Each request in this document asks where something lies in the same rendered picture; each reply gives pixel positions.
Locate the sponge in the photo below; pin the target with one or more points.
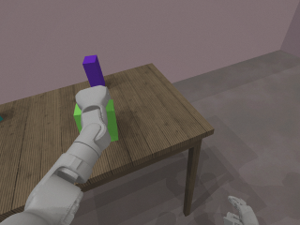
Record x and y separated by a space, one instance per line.
112 124

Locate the robot left upper arm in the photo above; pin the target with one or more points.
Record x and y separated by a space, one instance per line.
56 203

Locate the right robot hand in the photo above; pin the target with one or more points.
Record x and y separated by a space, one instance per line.
245 212

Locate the robot left forearm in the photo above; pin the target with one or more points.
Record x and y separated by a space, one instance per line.
77 163

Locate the left robot hand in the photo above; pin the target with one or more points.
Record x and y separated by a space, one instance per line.
97 94

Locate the table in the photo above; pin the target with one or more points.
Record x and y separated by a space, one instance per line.
154 121

